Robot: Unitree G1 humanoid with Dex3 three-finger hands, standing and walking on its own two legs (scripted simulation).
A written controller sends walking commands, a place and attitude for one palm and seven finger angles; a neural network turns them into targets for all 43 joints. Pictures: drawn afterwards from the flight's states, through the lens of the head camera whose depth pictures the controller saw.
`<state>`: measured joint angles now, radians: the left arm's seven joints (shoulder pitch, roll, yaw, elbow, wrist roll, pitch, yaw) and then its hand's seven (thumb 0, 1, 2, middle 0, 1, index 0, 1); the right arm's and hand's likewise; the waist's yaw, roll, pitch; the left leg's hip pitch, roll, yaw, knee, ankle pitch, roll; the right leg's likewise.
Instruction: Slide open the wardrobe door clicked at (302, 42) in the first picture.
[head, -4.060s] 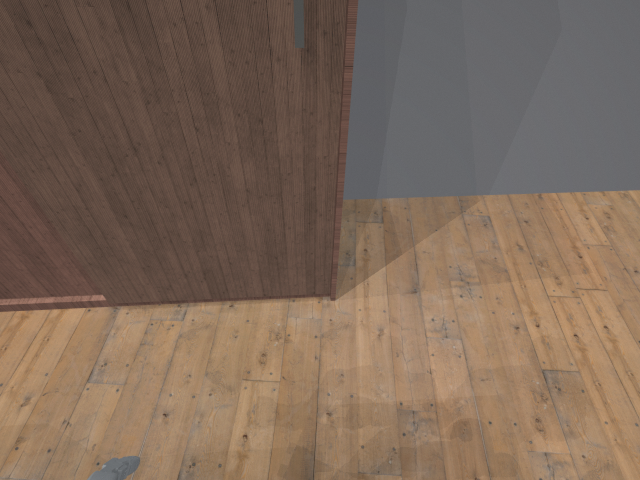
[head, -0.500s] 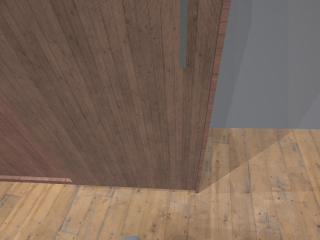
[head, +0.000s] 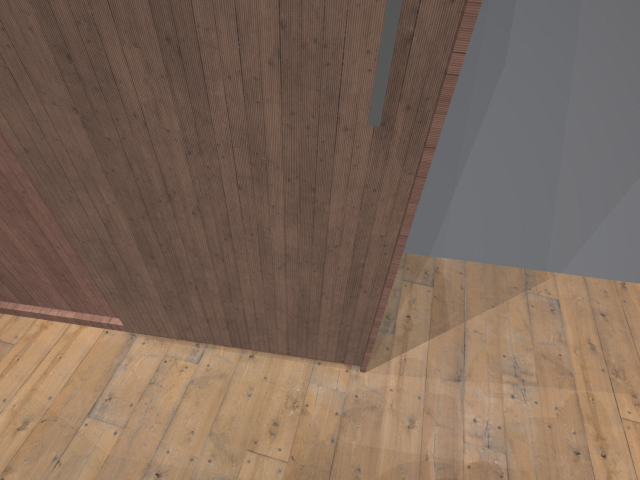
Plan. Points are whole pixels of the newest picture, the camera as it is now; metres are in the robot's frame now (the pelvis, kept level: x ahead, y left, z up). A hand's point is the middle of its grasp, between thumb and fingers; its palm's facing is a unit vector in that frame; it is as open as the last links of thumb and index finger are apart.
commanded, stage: come to a stop and stand still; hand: right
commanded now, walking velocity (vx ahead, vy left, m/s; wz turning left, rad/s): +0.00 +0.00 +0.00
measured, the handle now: (385, 52) +0.59 -0.03 +0.27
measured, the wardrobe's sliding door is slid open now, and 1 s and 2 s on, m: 0.00 0.00 0.00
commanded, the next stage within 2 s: look again from close up in 0.40 s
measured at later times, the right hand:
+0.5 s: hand out of the picture -0.08 -0.12 -0.18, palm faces +0.06 +0.99 -0.14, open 7.4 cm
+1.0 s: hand out of the picture +0.05 -0.18 -0.18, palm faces +0.01 +0.98 -0.21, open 7.4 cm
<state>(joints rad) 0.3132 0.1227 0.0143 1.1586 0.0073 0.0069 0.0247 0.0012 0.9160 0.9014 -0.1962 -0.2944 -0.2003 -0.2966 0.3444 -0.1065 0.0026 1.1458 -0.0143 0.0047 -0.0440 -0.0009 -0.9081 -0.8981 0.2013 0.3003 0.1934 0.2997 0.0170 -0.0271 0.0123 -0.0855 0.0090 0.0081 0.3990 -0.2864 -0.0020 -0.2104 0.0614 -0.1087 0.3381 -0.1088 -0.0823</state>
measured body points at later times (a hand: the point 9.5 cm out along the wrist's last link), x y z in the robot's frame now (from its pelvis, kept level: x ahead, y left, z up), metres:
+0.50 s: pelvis -0.02 +0.02 +0.00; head -0.02 +0.02 +0.45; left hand -0.05 +0.23 -0.16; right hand -0.08 -0.17 -0.16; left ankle -0.04 +0.12 -0.74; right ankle +0.05 -0.06 -0.74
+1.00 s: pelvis +0.02 +0.01 -0.01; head +0.02 -0.01 +0.44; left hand +0.05 +0.24 -0.16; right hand +0.05 -0.23 -0.17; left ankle -0.04 +0.12 -0.74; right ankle +0.05 -0.06 -0.74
